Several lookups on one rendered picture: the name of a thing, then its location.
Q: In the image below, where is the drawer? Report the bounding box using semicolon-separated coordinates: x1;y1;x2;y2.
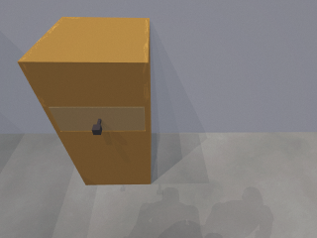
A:
49;106;146;131

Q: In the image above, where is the handle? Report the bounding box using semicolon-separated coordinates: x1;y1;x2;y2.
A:
92;119;103;135

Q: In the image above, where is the cabinet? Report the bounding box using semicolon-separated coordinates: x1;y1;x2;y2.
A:
17;17;152;185

